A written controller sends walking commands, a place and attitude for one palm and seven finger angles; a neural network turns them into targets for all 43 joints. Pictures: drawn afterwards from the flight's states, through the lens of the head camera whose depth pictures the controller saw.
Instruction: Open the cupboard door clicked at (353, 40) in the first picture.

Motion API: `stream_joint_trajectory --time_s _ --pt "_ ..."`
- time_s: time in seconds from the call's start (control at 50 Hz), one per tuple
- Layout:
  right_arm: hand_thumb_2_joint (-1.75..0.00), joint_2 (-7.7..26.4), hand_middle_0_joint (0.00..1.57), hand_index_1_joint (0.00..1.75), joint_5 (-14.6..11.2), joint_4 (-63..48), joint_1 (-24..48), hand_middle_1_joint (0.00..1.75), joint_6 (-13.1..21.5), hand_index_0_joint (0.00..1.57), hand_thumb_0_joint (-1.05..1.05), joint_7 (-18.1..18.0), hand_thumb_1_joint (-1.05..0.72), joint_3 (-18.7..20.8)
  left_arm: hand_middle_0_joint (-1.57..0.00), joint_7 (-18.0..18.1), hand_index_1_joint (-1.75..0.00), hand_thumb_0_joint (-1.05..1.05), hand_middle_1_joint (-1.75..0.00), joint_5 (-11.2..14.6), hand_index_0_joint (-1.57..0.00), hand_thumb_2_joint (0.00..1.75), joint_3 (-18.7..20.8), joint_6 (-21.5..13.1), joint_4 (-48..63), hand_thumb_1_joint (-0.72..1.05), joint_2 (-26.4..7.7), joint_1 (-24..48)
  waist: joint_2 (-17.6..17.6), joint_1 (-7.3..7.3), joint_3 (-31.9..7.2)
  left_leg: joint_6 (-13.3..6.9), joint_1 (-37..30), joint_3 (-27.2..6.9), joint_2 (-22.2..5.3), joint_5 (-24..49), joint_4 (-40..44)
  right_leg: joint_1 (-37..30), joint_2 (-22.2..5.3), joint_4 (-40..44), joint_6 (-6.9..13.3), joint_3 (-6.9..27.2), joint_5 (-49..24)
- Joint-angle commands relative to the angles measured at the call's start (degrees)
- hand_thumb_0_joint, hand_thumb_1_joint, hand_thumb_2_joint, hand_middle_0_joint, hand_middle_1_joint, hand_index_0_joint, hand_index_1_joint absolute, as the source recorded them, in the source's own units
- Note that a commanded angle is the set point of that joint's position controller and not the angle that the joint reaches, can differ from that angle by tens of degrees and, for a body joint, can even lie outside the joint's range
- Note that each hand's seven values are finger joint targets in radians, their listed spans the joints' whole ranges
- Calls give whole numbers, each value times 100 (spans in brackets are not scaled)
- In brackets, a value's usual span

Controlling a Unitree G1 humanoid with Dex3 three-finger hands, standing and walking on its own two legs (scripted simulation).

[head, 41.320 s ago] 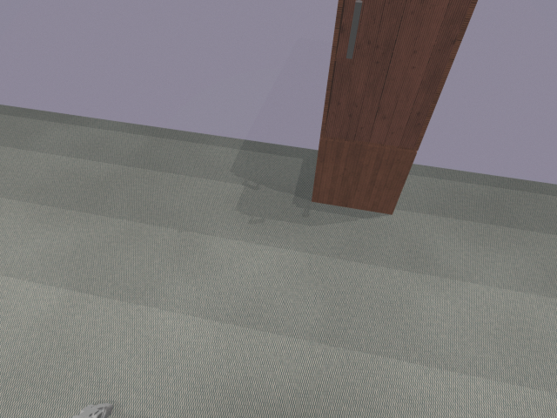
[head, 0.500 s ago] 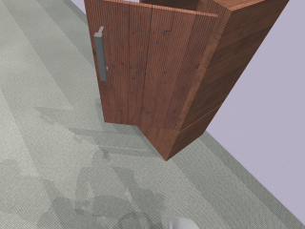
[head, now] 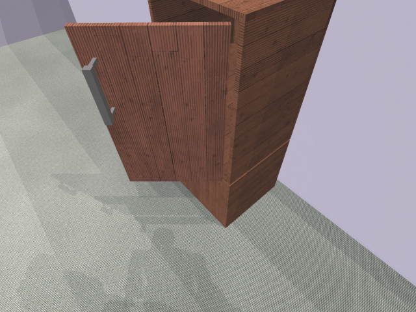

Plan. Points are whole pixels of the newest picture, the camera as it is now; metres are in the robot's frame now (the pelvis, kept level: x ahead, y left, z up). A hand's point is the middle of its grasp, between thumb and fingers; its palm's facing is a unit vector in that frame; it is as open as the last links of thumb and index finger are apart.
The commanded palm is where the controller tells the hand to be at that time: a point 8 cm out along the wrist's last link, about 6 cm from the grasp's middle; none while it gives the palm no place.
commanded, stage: come to a stop and stand still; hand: left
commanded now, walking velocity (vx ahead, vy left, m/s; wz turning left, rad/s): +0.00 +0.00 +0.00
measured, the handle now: (102, 93) +0.61 +0.28 +0.09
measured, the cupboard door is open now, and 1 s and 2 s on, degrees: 49 49 49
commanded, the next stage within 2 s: look again from close up in 0.26 s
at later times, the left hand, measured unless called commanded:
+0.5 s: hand out of the picture -0.02 +0.15 -0.18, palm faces +0.01 -0.98 -0.18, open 7.4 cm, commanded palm none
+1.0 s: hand out of the picture -0.05 +0.18 -0.18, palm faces +0.03 -0.98 -0.18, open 7.4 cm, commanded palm none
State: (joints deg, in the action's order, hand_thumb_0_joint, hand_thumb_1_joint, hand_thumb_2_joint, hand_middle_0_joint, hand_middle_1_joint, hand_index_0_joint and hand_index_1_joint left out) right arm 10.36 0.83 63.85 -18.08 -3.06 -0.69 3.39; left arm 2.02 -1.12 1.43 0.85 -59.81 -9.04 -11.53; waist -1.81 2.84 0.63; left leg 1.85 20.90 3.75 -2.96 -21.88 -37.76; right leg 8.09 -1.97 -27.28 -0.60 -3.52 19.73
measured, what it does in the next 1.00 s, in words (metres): stands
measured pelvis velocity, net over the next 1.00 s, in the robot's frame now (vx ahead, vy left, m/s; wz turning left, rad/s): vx -0.04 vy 0.01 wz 0.00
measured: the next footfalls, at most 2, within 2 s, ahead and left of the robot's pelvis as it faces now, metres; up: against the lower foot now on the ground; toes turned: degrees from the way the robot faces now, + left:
right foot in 1.50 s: +0.09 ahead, -0.07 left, +0.00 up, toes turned -9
left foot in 1.84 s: +0.21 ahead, +0.22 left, +0.00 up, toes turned +6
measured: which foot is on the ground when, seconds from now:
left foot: down 0.00-1.00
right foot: down 0.00-1.00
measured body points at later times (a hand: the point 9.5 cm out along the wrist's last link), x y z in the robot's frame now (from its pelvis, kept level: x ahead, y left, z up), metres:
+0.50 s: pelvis +0.00 -0.01 +0.00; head +0.02 -0.01 +0.45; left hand -0.02 +0.20 -0.16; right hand +0.03 -0.24 -0.15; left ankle +0.01 +0.11 -0.74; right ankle -0.06 -0.12 -0.74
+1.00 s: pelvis -0.04 +0.01 +0.00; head -0.04 +0.02 +0.45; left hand -0.05 +0.24 -0.16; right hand -0.04 -0.22 -0.15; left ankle +0.01 +0.11 -0.74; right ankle -0.06 -0.12 -0.74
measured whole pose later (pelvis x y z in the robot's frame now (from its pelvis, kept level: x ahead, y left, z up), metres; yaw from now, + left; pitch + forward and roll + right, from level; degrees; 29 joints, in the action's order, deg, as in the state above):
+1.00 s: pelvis -0.04 +0.01 +0.00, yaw +0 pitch -1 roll +0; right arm 8.4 0.8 60.9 -18.2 -0.2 -0.5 0.5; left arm 1.9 -1.5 0.3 0.3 -59.9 -9.8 -20.8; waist 1.4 0.2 0.0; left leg -1.6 17.5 4.0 -0.7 -11.0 -29.1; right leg 10.8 -2.7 -29.3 -0.9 -3.4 17.8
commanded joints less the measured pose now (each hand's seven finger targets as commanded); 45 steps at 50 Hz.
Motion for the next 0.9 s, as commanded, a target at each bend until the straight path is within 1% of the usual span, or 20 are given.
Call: stream_joint_trajectory --time_s 0.0,0.04,0.06,0.08,0.1,0.12,0.16,0.26,0.32,0.34,0.36,0.38,0.4,0.42,0.5,0.54,0.64,0.74,0.8,0.88 --pt "-90 149 20 30 -14 -175 -58 30 162 20 0 -59 -90 -49 -20 25 -30 0 -30 71 -20 90 47 -181 29 90 -717 -136 1138 -102 214 48 -566 -67 25 733 717 217 -963 404 580 508 -3519" --pt "-90 315 20 30 2 -22 -206 30 270 20 0 -107 -90 -58 -20 10 -30 0 -30 129 -20 90 16 -166 -12 90 -566 -276 298 -136 38 -115 -1324 -401 -364 2706 1166 496 -609 249 246 383 -2510" --pt "-90 393 20 30 0 29 -201 30 297 20 0 -135 -90 -50 -20 19 -30 0 -30 126 -20 90 8 -145 -37 90 -494 -374 -18 -191 11 -213 -1368 -521 -521 2961 1134 455 -469 339 170 374 -1955" --pt "-90 430 20 30 9 23 -144 30 279 20 0 -142 -90 -44 -20 41 -30 0 -30 106 -20 90 20 -117 -45 90 -469 -405 10 -201 223 -227 -1172 -501 -569 2530 1216 456 -446 585 164 443 -1432" --pt "-90 365 20 30 5 48 7 30 283 20 0 -140 -90 -66 -20 26 -30 0 -30 101 -20 90 27 -67 -116 90 -523 -391 -465 -234 338 -230 -1050 -549 -492 2327 1383 468 -454 576 163 430 -1199" --pt "-90 344 20 30 5 40 82 30 284 20 0 -146 -90 -90 -20 11 -30 0 -30 97 -20 90 27 -54 -161 90 -554 -416 -488 -252 451 -247 -978 -572 -480 2162 1480 443 -413 616 158 440 -1046" --pt "-90 329 20 30 -11 38 109 30 286 20 0 -152 -90 -99 -20 -6 -30 0 -30 84 -20 90 9 -73 -212 90 -497 -522 -175 -261 487 -245 -993 -521 -450 1820 1565 384 -394 797 161 476 -929" --pt "-90 336 20 30 -13 35 140 30 290 20 0 -137 -90 -120 -20 -21 -30 0 -30 75 -20 90 -31 -147 -323 90 -470 -617 493 -218 286 -210 -1327 -429 -362 1649 1594 383 -474 1042 180 516 -928" --pt "-90 368 20 30 -3 54 145 30 306 20 0 -133 -90 -137 -20 -17 -30 0 -30 77 -20 90 -40 -169 -357 90 -457 -672 324 -203 259 -200 -1352 -413 -342 1781 1603 334 -511 1040 196 523 -1093" --pt "-90 542 20 30 -48 -416 588 30 444 20 0 -57 -90 -171 -20 235 -30 0 -30 -79 -20 90 -68 -337 -399 90 -552 -1190 358 -417 517 -129 -834 -245 -336 2259 312 559 -706 899 52 906 -3495" --pt "-90 353 20 30 -43 -684 549 30 416 20 0 -29 -90 -234 -20 228 -30 0 -30 -52 -20 90 -27 -408 -259 90 -756 -1087 484 -171 327 -158 -698 -162 -225 1612 501 159 -957 588 133 747 -4860" --pt "-90 129 20 30 -2 -579 176 30 467 20 0 -66 -90 -227 -20 194 -30 0 -30 -41 -20 90 -44 -434 -182 90 -694 -1148 516 -137 -247 -283 -851 -74 -69 1512 710 -335 -883 107 182 655 -5747" --pt "-90 249 20 30 8 -534 -59 30 496 20 0 -89 -90 -192 -20 185 -30 0 -30 11 -20 90 -57 -427 -173 90 -646 -1154 679 -102 -660 -341 -934 -150 -101 1985 690 -556 -760 -138 250 442 -5632" --pt "-90 349 20 30 -11 -544 -80 30 490 20 0 -103 -90 -184 -20 182 -30 0 -30 35 -20 90 -53 -411 -129 90 -590 -1224 876 -162 -851 -366 -1042 -216 -195 2407 606 -588 -662 -150 253 388 -5133" --pt "-90 436 20 30 -13 -564 -24 30 466 20 0 -128 -90 -176 -20 142 -30 0 -30 -4 -20 90 -40 -264 -1 90 -499 -1257 -15 -242 -335 -391 -1139 -345 -402 3207 659 151 -420 -74 284 333 -2688" --pt "-90 438 20 30 -13 -603 68 30 427 20 0 -135 -90 -177 -20 110 -30 0 -30 -8 -20 90 -54 -197 20 90 -458 -1232 23 -267 151 -423 -838 -426 -404 2587 835 445 -324 89 281 365 -1698" --pt "-90 445 20 30 4 -687 160 30 378 20 0 -82 -90 -174 -20 49 -30 0 -30 -11 -20 90 -61 -130 130 90 -483 -1138 115 -277 736 -422 -295 -590 -307 725 1369 845 -251 376 269 434 -105" --pt "-90 480 20 30 26 -729 111 30 368 20 0 -45 -90 -168 -20 18 -30 0 -30 -10 -20 90 -59 -124 203 90 -525 -1156 83 -299 667 -421 -152 -728 -285 -133 1714 875 -250 457 254 433 288" --pt "-90 509 20 30 24 -726 53 30 396 20 0 -42 -90 -159 -20 6 -30 0 -30 -12 -20 90 -52 -135 222 90 -526 -1196 39 -312 385 -446 -211 -797 -319 -127 1803 711 -249 404 243 397 114" --pt "-90 512 20 30 9 -662 -1 30 415 20 0 -38 -90 -165 -20 -1 -30 0 -30 -10 -20 90 -55 -152 196 90 -520 -1232 107 -331 384 -441 -173 -801 -326 -72 1861 657 -279 459 227 386 22"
